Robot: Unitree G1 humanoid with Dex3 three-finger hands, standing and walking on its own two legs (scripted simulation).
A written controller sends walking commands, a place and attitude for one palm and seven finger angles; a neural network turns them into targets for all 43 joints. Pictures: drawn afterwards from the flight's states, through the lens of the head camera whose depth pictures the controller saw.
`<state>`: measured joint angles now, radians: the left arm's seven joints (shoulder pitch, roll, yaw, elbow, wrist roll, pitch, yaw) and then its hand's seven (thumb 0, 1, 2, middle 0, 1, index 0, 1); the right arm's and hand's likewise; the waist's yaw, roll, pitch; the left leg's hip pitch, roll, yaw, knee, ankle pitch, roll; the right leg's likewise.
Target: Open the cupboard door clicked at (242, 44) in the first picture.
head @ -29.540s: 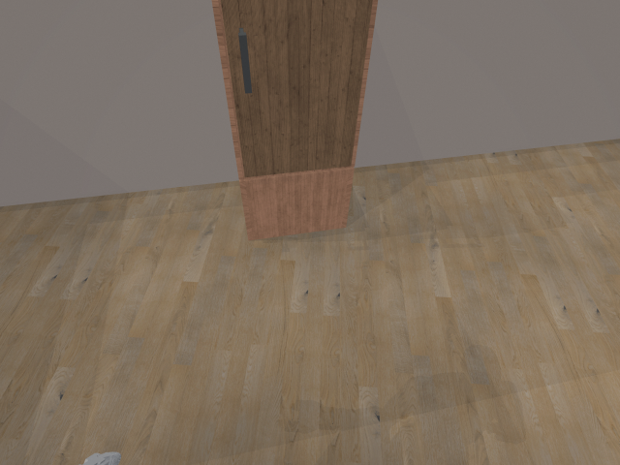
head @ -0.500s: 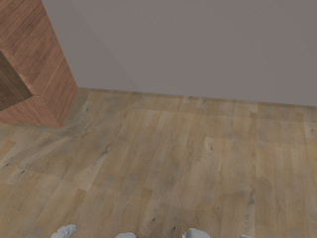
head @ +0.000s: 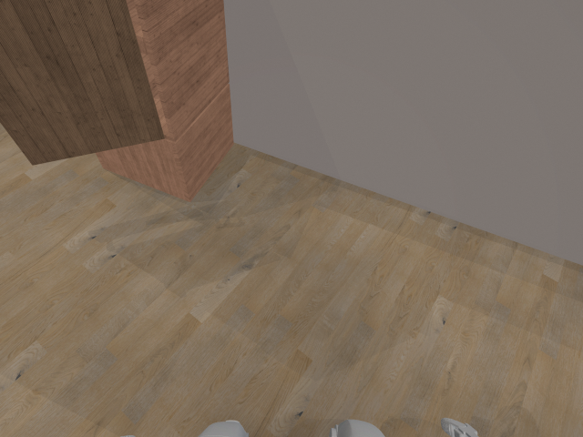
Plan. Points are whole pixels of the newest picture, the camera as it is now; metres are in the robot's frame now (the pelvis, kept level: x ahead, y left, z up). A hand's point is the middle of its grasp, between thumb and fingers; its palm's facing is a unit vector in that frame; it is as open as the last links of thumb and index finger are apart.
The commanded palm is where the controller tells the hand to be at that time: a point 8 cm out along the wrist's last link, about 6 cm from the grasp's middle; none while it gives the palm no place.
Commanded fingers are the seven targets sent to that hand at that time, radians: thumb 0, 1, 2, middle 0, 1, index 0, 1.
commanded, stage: turn to face it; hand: left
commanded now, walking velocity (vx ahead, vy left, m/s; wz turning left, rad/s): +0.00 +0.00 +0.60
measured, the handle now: out of the picture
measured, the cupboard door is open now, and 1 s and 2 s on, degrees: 45 45 45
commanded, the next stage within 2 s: take the last steps up to it in 0.52 s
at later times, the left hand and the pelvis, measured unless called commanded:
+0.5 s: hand out of the picture +0.02 +0.17 -0.15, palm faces +0.29 -0.93 -0.22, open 7.3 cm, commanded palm none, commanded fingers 0.00 0.90 0.90 -0.20 -0.30 -0.20 -0.30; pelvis +0.01 -0.04 +0.01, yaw +17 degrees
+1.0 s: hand out of the picture -0.04 +0.17 -0.15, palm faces +0.52 -0.83 -0.22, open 7.3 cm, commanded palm none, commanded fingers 0.00 0.90 0.90 -0.20 -0.30 -0.20 -0.30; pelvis +0.05 +0.00 +0.01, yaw +27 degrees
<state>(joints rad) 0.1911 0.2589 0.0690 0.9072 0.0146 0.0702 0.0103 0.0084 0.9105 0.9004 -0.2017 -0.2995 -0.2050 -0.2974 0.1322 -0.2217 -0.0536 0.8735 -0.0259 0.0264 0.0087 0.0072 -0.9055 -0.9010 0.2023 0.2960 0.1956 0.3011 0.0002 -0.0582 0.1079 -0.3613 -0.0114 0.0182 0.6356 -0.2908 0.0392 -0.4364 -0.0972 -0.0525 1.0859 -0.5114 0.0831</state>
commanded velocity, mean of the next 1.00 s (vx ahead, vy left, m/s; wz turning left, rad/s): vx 0.12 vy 0.06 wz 0.32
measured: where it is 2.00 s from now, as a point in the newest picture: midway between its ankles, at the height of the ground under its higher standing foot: (193, 386)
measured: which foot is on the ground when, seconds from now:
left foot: down 0.00-0.26, up 0.28-0.54, down 0.56-0.84, up 0.86-1.00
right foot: up 0.00-0.24, down 0.26-0.56, up 0.58-0.82, down 0.84-1.00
